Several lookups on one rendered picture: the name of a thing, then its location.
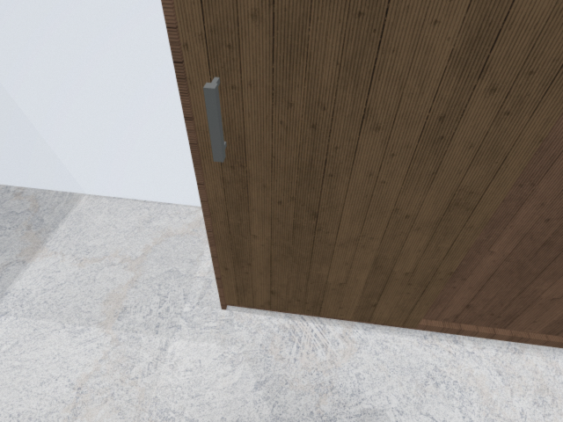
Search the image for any wardrobe door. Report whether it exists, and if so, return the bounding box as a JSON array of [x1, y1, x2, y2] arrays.
[[422, 113, 563, 337], [173, 0, 563, 328]]

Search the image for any handle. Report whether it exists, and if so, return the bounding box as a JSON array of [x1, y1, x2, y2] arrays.
[[203, 77, 227, 163]]

